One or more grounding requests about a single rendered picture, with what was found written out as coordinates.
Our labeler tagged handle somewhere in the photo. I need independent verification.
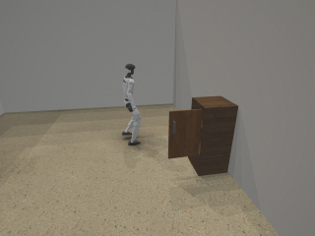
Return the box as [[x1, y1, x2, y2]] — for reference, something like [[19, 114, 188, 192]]
[[172, 120, 176, 134]]

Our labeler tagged humanoid robot torso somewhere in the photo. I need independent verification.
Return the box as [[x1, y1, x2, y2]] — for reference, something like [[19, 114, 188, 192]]
[[123, 77, 135, 108]]

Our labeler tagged right robot forearm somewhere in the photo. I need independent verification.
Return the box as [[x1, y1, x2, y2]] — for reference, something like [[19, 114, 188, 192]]
[[128, 93, 137, 111]]

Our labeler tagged robot right hand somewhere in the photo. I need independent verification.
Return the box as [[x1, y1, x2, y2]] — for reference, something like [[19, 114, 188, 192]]
[[133, 109, 141, 121]]

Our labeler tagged left robot shin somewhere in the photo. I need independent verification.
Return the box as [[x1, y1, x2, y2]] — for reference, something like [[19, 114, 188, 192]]
[[125, 118, 136, 133]]

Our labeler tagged right robot upper arm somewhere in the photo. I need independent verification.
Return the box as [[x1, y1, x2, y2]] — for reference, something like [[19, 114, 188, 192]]
[[126, 79, 135, 96]]

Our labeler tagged cupboard door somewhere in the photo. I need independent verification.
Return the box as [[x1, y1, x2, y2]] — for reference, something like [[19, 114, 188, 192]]
[[168, 108, 203, 159]]

